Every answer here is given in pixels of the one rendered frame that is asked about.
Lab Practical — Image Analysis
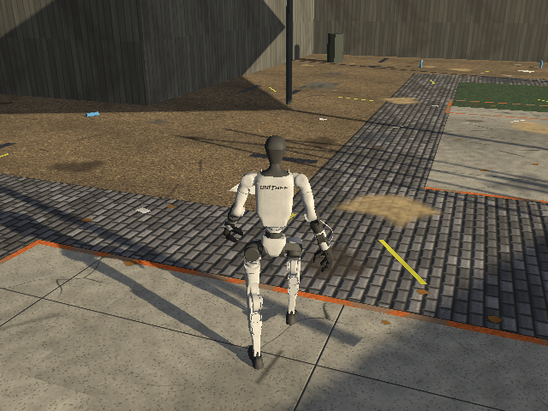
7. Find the robot left forearm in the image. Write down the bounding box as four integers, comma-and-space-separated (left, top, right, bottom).
224, 203, 239, 230

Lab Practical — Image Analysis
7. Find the robot right hand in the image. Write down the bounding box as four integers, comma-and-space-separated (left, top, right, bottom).
313, 247, 333, 272

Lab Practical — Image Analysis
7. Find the left robot upper arm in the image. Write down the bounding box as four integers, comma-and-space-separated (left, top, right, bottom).
231, 172, 257, 217

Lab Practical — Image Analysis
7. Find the right robot upper arm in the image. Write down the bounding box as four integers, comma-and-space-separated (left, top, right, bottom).
293, 173, 317, 222

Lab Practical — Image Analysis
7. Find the left robot thigh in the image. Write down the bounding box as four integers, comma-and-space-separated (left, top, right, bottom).
244, 240, 263, 312

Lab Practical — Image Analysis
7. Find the robot right forearm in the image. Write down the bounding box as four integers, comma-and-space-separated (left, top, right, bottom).
310, 208, 330, 251

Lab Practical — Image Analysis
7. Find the robot left hand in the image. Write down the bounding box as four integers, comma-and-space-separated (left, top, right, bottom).
223, 227, 243, 242

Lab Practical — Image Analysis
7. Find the right robot shin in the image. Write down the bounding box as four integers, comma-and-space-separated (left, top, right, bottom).
288, 260, 301, 314

